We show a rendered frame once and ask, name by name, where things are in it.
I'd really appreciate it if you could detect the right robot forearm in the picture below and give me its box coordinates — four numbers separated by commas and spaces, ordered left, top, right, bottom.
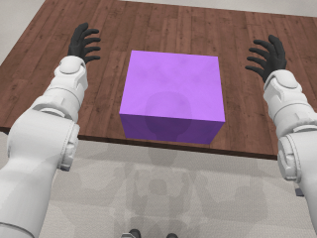
264, 69, 317, 140

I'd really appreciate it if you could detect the left robot upper arm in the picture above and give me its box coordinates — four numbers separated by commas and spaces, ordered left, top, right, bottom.
0, 109, 80, 238

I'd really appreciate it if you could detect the robot right hand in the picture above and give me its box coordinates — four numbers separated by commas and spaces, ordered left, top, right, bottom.
245, 35, 287, 83

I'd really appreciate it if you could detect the left robot forearm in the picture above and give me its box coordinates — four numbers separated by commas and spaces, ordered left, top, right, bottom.
6, 56, 88, 158

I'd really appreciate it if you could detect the carton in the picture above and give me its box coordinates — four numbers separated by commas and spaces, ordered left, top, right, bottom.
119, 50, 226, 145

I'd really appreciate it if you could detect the robot left hand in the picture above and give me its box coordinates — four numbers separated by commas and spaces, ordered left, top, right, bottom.
67, 22, 101, 64

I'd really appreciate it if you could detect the right robot upper arm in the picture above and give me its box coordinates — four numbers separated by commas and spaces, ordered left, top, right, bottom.
277, 130, 317, 236

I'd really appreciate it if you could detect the table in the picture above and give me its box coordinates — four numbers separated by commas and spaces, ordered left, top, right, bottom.
0, 0, 317, 197

